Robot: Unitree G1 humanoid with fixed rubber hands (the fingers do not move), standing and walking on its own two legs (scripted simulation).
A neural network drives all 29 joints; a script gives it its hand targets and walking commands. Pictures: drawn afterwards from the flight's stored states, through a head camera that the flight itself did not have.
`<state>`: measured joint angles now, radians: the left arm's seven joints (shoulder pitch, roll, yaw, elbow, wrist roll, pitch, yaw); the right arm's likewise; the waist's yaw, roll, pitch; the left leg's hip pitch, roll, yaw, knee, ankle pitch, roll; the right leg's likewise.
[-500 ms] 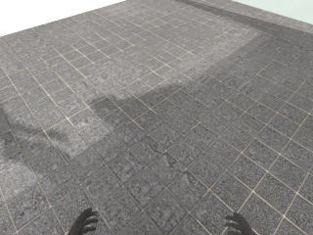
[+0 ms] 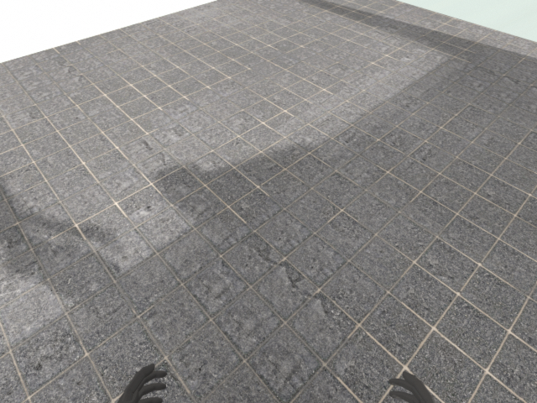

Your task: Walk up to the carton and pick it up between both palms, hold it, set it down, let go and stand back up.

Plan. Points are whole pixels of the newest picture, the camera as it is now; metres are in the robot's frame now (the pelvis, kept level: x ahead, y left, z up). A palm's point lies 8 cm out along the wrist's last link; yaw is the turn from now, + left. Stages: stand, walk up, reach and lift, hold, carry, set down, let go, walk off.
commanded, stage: stand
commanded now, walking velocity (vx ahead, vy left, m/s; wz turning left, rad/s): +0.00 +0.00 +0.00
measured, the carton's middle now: out of the picture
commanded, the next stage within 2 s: none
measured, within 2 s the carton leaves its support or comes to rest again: neither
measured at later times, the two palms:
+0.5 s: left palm out of the picture +0.10 +0.23 -0.10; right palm out of the picture +0.10 -0.23 -0.11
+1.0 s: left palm out of the picture +0.08 +0.23 -0.11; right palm out of the picture +0.08 -0.23 -0.11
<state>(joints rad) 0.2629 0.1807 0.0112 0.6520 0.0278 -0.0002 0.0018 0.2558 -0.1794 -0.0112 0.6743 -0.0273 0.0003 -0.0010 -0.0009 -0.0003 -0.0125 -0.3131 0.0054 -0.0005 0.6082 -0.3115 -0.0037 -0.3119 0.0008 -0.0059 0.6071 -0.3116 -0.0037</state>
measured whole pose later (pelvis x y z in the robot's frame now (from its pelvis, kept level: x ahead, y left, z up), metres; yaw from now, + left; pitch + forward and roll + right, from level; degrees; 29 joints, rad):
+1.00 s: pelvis +0.00 +0.00 +0.01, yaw +0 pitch +0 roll +0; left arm 0.29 0.18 0.03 0.76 0.02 0.00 0.02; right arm 0.28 -0.18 -0.03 0.79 -0.02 0.00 -0.02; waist 0.00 0.00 0.00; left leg -0.27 0.01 0.00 0.54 -0.28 -0.01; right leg -0.26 0.00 0.00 0.54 -0.28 0.00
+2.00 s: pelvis +0.00 +0.00 +0.01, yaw +0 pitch -1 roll +0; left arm 0.32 0.14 0.02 1.07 0.01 -0.01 0.04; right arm 0.32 -0.14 -0.02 1.09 -0.01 0.00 -0.04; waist 0.00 0.00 0.03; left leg -0.18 0.01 -0.01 0.43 -0.22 -0.01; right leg -0.18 0.01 0.00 0.42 -0.22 -0.01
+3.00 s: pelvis +0.00 +0.00 +0.01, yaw +0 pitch -1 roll +0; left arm 0.34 0.12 0.00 1.14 0.01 -0.01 0.04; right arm 0.34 -0.12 0.00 1.15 -0.01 -0.01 -0.04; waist 0.00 0.00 0.02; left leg -0.19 0.01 -0.01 0.42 -0.22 -0.01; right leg -0.19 0.01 0.00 0.42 -0.22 0.00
